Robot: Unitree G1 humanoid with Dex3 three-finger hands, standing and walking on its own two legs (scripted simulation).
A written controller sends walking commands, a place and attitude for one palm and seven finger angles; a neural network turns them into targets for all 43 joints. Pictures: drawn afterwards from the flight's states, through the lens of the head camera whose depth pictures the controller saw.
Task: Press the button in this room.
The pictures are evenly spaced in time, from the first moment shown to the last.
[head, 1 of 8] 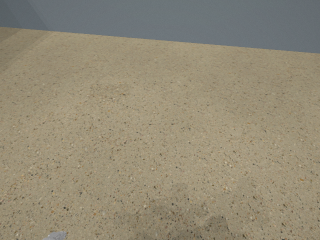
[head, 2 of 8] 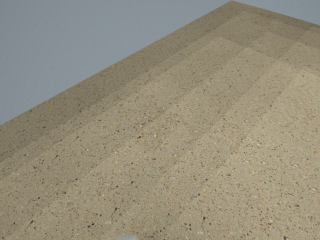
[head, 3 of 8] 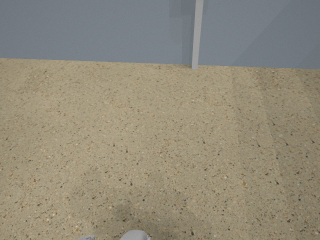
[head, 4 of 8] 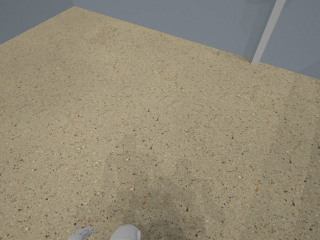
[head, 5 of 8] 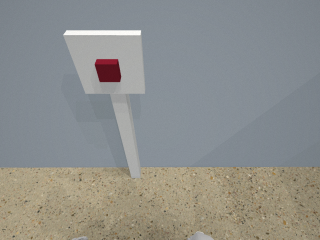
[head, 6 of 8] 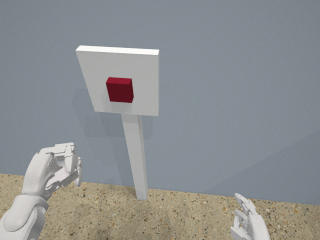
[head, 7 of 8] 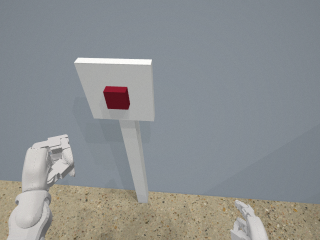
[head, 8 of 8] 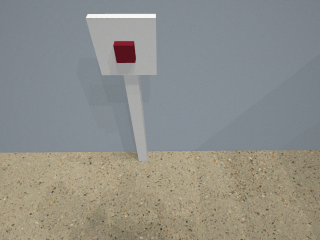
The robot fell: no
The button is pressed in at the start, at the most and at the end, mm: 0 13 0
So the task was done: yes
